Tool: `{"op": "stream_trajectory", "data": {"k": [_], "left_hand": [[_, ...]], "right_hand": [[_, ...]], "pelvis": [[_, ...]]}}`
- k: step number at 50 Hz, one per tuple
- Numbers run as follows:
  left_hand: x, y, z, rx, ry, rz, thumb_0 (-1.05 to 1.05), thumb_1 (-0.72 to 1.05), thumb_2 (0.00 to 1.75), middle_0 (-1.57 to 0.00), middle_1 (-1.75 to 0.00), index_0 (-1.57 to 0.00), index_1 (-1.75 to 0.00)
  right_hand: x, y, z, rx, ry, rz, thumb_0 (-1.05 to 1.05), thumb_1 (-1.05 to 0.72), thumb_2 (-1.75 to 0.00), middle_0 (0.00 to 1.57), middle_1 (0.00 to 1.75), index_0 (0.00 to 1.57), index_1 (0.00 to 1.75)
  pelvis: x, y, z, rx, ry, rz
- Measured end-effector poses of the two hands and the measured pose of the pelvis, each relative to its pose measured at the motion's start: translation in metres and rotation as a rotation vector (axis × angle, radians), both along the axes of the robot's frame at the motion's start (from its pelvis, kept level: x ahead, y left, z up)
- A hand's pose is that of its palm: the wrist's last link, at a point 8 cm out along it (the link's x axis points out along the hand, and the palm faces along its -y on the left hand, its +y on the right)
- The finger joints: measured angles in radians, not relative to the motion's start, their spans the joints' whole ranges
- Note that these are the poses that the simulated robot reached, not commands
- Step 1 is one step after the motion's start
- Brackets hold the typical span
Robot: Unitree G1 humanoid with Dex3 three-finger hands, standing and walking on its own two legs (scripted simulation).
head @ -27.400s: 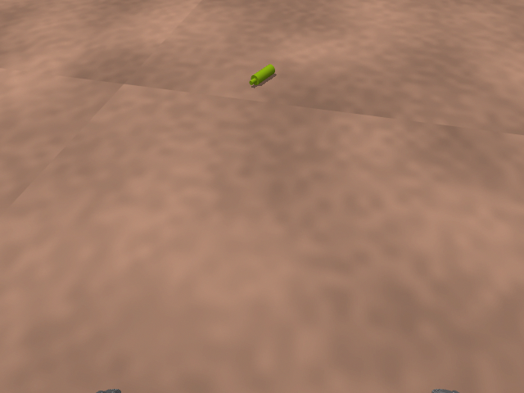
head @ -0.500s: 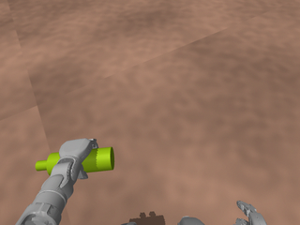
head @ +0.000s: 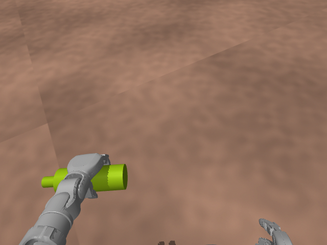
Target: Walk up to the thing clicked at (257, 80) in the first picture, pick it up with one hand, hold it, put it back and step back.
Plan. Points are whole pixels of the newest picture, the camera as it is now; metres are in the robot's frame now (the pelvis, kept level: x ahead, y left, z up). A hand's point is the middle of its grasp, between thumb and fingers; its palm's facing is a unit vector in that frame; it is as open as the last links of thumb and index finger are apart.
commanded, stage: hold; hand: left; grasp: from above
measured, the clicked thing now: (85, 179) +0.30 +0.25 -0.07
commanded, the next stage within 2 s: crouch in 1.20 s
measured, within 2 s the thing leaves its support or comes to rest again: neither
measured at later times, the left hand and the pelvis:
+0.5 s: hand (93, 186) +0.27 +0.21 -0.04, palm faces -0.45 -0.06 -0.89, open 10.0 cm; pelvis -0.02 -0.01 +0.01, yaw +0 degrees
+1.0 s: hand (92, 182) +0.28 +0.21 -0.03, palm faces -0.46 -0.07 -0.89, open 10.0 cm; pelvis +0.00 -0.01 +0.01, yaw +0 degrees
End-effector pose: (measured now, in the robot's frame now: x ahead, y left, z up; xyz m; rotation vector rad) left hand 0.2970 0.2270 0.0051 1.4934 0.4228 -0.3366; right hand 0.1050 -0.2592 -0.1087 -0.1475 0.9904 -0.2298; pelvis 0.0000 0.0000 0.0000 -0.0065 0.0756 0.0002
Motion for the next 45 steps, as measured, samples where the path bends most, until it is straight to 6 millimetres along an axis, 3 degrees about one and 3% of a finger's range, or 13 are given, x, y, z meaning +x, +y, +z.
{"op": "stream_trajectory", "data": {"k": [20, 31, 45], "left_hand": [[-0.023, -0.013, 0.012, -0.016, -0.015, -0.012, 0.00, -0.04, 0.64, -0.62, -0.74, -0.65, -0.70], [-0.024, -0.015, 0.022, -0.016, -0.022, -0.007, 0.00, -0.04, 0.63, -0.62, -0.73, -0.66, -0.69], [-0.019, -0.015, 0.019, -0.021, -0.002, -0.015, 0.00, -0.04, 0.62, -0.63, -0.71, -0.67, -0.67]], "right_hand": [[0.005, -0.004, 0.008, 0.006, -0.054, 0.024, 0.01, -0.91, -0.90, 0.20, 0.30, 0.20, 0.30], [0.014, -0.003, 0.010, 0.014, -0.076, 0.029, 0.01, -0.91, -0.90, 0.20, 0.30, 0.20, 0.30], [0.025, 0.001, 0.012, 0.015, -0.068, 0.035, 0.01, -0.91, -0.90, 0.20, 0.30, 0.20, 0.30]], "pelvis": [[-0.016, -0.009, 0.005, 0.010, -0.050, 0.002], [-0.015, -0.012, 0.008, 0.012, -0.063, 0.003], [-0.008, -0.011, 0.010, 0.012, -0.059, 0.005]]}}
